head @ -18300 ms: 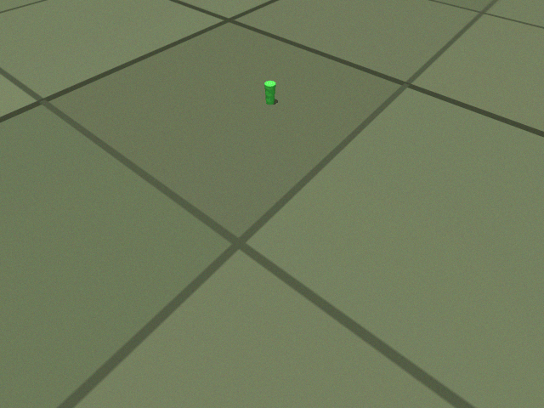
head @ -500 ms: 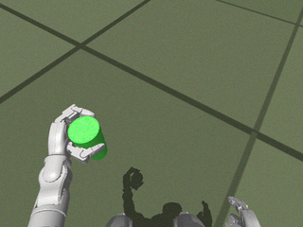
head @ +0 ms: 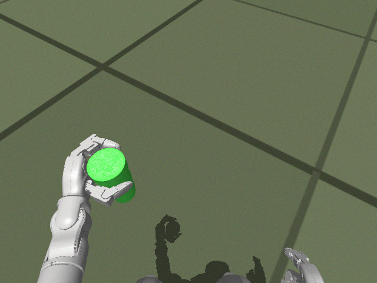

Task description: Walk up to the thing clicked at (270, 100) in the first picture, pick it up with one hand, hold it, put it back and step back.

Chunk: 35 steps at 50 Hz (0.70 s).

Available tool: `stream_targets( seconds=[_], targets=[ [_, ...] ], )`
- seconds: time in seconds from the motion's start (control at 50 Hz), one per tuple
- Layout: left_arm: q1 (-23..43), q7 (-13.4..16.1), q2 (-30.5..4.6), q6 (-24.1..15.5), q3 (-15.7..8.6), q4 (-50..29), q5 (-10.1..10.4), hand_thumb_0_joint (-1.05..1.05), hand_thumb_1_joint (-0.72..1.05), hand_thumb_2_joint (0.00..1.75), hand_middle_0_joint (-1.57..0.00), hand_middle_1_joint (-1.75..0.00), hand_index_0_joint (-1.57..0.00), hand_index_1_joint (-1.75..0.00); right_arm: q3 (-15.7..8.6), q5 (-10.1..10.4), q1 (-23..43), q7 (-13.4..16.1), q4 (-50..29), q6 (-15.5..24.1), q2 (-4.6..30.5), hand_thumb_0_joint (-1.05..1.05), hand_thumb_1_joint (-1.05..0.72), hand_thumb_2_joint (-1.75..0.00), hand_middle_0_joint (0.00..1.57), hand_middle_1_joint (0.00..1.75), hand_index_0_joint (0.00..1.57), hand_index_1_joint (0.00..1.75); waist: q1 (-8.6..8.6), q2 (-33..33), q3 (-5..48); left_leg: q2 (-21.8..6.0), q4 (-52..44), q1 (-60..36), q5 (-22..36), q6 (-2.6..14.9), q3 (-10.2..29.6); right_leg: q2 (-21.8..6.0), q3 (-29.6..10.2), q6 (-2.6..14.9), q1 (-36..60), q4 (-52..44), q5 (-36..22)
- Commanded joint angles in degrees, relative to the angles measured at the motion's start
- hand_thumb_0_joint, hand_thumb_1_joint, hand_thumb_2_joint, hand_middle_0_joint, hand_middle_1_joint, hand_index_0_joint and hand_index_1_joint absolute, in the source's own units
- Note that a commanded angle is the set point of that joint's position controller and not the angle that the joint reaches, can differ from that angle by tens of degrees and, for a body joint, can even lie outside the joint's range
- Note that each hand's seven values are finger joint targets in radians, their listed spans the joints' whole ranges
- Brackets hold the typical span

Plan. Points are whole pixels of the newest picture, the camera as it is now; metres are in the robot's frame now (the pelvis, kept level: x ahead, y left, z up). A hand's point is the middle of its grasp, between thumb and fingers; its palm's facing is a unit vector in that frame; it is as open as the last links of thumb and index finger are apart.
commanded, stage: hold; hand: left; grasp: from the side
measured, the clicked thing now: (116, 179) +0.32 +0.16 +0.02
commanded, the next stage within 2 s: none
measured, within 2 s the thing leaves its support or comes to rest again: neither
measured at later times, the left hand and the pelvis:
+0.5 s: hand (106, 168) +0.33 +0.17 +0.06, palm faces +0.06 -1.00 -0.01, open 10.1 cm; pelvis +0.00 +0.00 +0.01, yaw +0 degrees
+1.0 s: hand (105, 168) +0.32 +0.17 +0.06, palm faces +0.06 -1.00 -0.02, open 10.1 cm; pelvis +0.00 +0.00 +0.01, yaw +0 degrees
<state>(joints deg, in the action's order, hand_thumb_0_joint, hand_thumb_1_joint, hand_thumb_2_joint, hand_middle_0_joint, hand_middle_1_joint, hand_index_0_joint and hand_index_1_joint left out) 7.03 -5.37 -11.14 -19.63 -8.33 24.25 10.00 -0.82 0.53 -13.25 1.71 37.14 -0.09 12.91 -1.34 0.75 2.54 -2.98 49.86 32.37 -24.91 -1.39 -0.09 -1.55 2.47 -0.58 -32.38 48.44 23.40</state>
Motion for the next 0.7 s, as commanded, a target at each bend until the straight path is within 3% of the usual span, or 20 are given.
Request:
stream_targets(
  seconds=[0.0,0.04,0.06,0.1,0.12,0.16,0.2,0.22,0.28,0.3,0.34,0.38,0.42,0.46,0.52,0.54,0.56,0.58,0.62,0.68],
  targets=[
    [14.1,-0.3,-7.5,-4.3,-2.6,-11.4,0.4,0.00,0.08,1.19,-1.30,-1.44,-1.32,-1.43,-2.5,0.4,1.1,0.7,-7.2,2.4,7.7,0.00,-0.93,-0.90,0.20,0.30,0.20,0.30,-0.18,0.1,14.8,2.2,-7.7,-7.5,14.8,1.38,-0.2,1.8,-0.1,0.99,9.1,-6.9,-16.1],
    [14.3,-0.4,-7.6,-4.6,-3.0,-13.1,0.8,0.00,0.08,1.19,-1.31,-1.44,-1.33,-1.43,-2.5,0.4,2.1,0.6,-7.6,2.7,7.5,0.00,-0.92,-0.90,0.20,0.30,0.20,0.30,0.32,0.0,14.5,2.3,-8.0,-7.5,14.1,1.39,-0.3,1.8,-0.1,0.82,9.2,-7.5,-15.7],
    [12.7,-0.5,-5.8,-4.2,-2.0,-10.3,1.0,0.00,0.08,1.20,-1.30,-1.44,-1.32,-1.43,-2.4,0.5,2.0,0.6,-7.7,2.6,7.4,0.00,-0.92,-0.90,0.20,0.30,0.20,0.30,-0.49,-1.5,12.8,2.1,-8.4,-7.2,13.4,1.49,-0.1,2.0,0.1,0.78,8.5,-7.5,-15.1],
    [16.2,-0.4,-8.8,-4.9,-3.7,-15.6,1.1,0.00,0.08,1.20,-1.30,-1.44,-1.32,-1.43,-2.6,0.4,1.7,0.7,-7.3,2.7,7.7,0.00,-0.92,-0.90,0.20,0.30,0.20,0.30,0.21,0.8,16.0,2.4,-8.1,-8.7,15.0,1.47,-0.5,1.6,-0.4,0.74,10.4,-7.6,-16.8],
    [13.1,-0.6,-6.7,-4.2,-2.4,-11.6,1.0,0.00,0.08,1.19,-1.30,-1.43,-1.32,-1.43,-2.3,0.5,1.9,0.7,-7.4,2.6,7.3,0.00,-0.92,-0.90,0.20,0.30,0.20,0.30,-0.13,-0.7,14.5,2.4,-8.2,-8.2,15.0,1.55,-0.4,1.8,-0.2,0.65,9.8,-7.9,-16.7],
    [13.7,-0.6,-6.4,-4.2,-2.1,-13.6,1.3,0.00,0.08,1.19,-1.30,-1.43,-1.32,-1.43,-2.2,0.4,1.8,0.7,-7.7,2.7,7.2,0.00,-0.92,-0.90,0.20,0.30,0.20,0.30,-0.02,-1.0,14.7,2.4,-8.4,-8.1,15.2,1.60,-0.4,1.7,-0.2,0.57,10.9,-8.2,-17.2],
    [12.9,-0.5,-6.9,-4.1,-2.6,-11.4,0.9,0.00,0.05,1.20,-1.29,-1.44,-1.31,-1.43,-2.4,0.5,2.2,0.7,-7.4,2.8,7.4,0.00,-0.92,-0.90,0.20,0.30,0.20,0.30,-0.22,-2.2,13.2,2.4,-8.8,-7.7,14.0,1.73,-0.5,1.6,-0.2,0.45,10.4,-8.7,-16.1],
    [15.6,-0.3,-8.8,-4.4,-3.7,-14.8,0.9,0.00,0.07,1.20,-1.29,-1.43,-1.31,-1.42,-2.5,0.4,2.0,0.8,-7.3,2.7,7.5,0.00,-0.92,-0.90,0.20,0.30,0.20,0.30,0.18,-0.3,15.0,2.4,-8.7,-8.4,14.9,1.69,-0.7,1.5,-0.5,0.53,10.7,-8.6,-17.1],
    [11.5,-0.8,-4.9,-3.8,-1.5,-11.0,1.2,0.00,0.10,1.20,-1.29,-1.43,-1.31,-1.43,-2.2,0.5,2.3,0.9,-7.5,2.7,7.1,0.00,-0.92,-0.90,0.20,0.30,0.20,0.30,-0.34,-2.5,12.7,2.4,-9.2,-8.1,14.3,1.73,-0.6,1.7,-0.2,0.51,10.3,-8.9,-16.5],
    [15.9,-0.6,-7.8,-4.4,-3.0,-15.0,1.1,0.00,0.11,1.20,-1.29,-1.42,-1.30,-1.42,-2.3,0.4,2.6,0.9,-7.3,2.9,7.3,0.00,-0.91,-0.90,0.20,0.30,0.20,0.30,0.28,0.4,13.3,2.6,-9.1,-8.3,14.0,1.57,-0.8,1.5,-0.4,0.66,10.0,-9.0,-16.1],
    [16.6,-0.3,-8.4,-4.6,-2.8,-16.9,0.7,0.00,0.12,1.20,-1.28,-1.42,-1.30,-1.42,-2.5,0.4,2.0,1.0,-7.1,2.8,7.4,0.00,-0.92,-0.90,0.20,0.30,0.20,0.30,0.33,0.4,16.0,2.4,-9.4,-10.4,16.0,1.44,-0.5,1.6,-0.1,0.76,12.0,-8.7,-17.6],
    [14.0,-0.5,-6.3,-3.9,-1.7,-11.6,0.7,0.00,0.11,1.21,-1.30,-1.44,-1.32,-1.44,-2.2,0.3,1.7,0.9,-7.0,2.9,7.2,0.00,-0.92,-0.90,0.20,0.30,0.20,0.30,-0.54,-0.8,13.9,2.2,-9.3,-9.8,16.7,1.53,-0.4,1.8,-0.2,0.75,11.1,-8.6,-18.4],
    [14.8,-0.4,-8.0,-4.1,-3.8,-12.7,1.1,0.00,0.08,1.22,-1.29,-1.45,-1.31,-1.44,-2.4,0.5,2.0,1.0,-6.9,2.8,7.5,0.00,-0.92,-0.90,0.20,0.30,0.20,0.30,0.36,-0.2,14.0,2.3,-9.4,-9.9,17.2,1.56,-0.5,1.6,-0.2,0.70,11.4,-9.0,-18.7],
    [13.3,-0.6,-6.2,-4.0,-2.2,-10.0,0.8,0.00,0.06,1.21,-1.28,-1.43,-1.30,-1.43,-2.4,0.3,1.8,0.7,-6.8,2.7,7.4,0.00,-0.92,-0.90,0.20,0.30,0.20,0.30,-0.29,-1.7,13.0,2.1,-9.4,-9.3,17.2,1.55,-0.2,1.8,0.2,0.86,10.8,-8.6,-18.2],
    [14.0,-0.9,-7.1,-4.5,-2.7,-11.2,0.7,0.00,0.08,1.21,-1.30,-1.44,-1.32,-1.44,-2.7,0.5,2.5,0.4,-7.2,2.8,7.6,0.00,-0.92,-0.90,0.20,0.30,0.20,0.30,0.32,-0.3,11.5,2.2,-10.2,-8.7,14.4,1.38,-0.3,1.8,0.2,1.02,9.7,-8.9,-15.5],
    [15.8,-1.0,-7.7,-5.1,-2.9,-13.8,0.8,0.00,0.08,1.20,-1.28,-1.43,-1.30,-1.43,-2.6,0.3,2.1,0.6,-7.2,2.7,7.4,0.00,-0.92,-0.90,0.20,0.30,0.20,0.30,0.40,0.3,15.1,2.3,-9.7,-10.2,15.8,1.43,-0.5,1.6,-0.1,0.87,11.2,-9.0,-17.0],
    [14.1,-1.2,-5.8,-4.8,-1.4,-10.8,0.8,0.00,0.10,1.20,-1.28,-1.42,-1.30,-1.42,-2.6,0.2,1.9,0.5,-7.2,2.7,7.4,0.00,-0.92,-0.90,0.20,0.30,0.20,0.30,-0.54,-0.6,14.3,2.2,-9.7,-10.2,16.5,1.43,-0.2,1.8,0.1,0.89,11.0,-8.8,-17.5],
    [13.3,-1.3,-5.7,-4.9,-1.7,-11.2,1.0,0.00,0.10,1.20,-1.29,-1.44,-1.31,-1.43,-2.6,0.3,2.4,0.2,-7.3,2.9,7.6,0.00,-0.92,-0.90,0.20,0.30,0.20,0.30,-0.04,-0.2,12.7,2.2,-10.0,-9.7,16.0,1.31,-0.1,1.8,0.3,0.99,10.4,-8.6,-16.9],
    [18.4,-0.7,-9.2,-5.6,-3.8,-15.9,0.8,0.00,0.09,1.20,-1.28,-1.43,-1.30,-1.42,-2.6,0.3,1.9,0.4,-7.1,2.9,7.5,0.00,-0.92,-0.90,0.20,0.30,0.20,0.30,0.67,2.0,15.9,2.2,-9.7,-10.9,16.8,1.20,-0.3,1.7,0.0,1.06,11.2,-8.7,-17.5],
    [15.6,-0.9,-6.2,-5.6,-2.4,-12.1,1.1,0.00,0.11,1.21,-1.28,-1.43,-1.30,-1.42,-2.5,0.2,2.1,0.3,-6.9,3.0,7.3,0.00,-0.92,-0.90,0.20,0.30,0.20,0.30,-0.29,-1.1,12.6,2.3,-9.7,-8.6,13.7,1.52,-0.3,1.7,0.0,0.79,9.7,-9.1,-15.4]
  ],
)
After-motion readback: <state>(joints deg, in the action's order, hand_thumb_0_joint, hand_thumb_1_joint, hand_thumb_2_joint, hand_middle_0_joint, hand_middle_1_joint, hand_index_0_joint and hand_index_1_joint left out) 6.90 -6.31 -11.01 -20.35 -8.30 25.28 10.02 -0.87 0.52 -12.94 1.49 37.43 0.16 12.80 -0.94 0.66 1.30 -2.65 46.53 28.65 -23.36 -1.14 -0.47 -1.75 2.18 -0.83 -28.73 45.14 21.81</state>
